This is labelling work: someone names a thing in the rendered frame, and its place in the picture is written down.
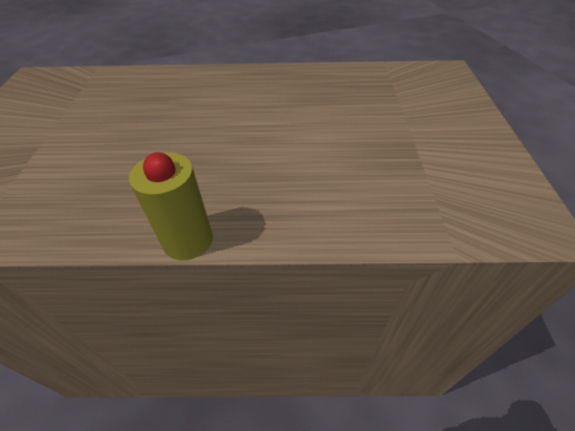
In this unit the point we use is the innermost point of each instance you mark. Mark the bottle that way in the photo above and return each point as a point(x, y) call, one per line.
point(167, 190)

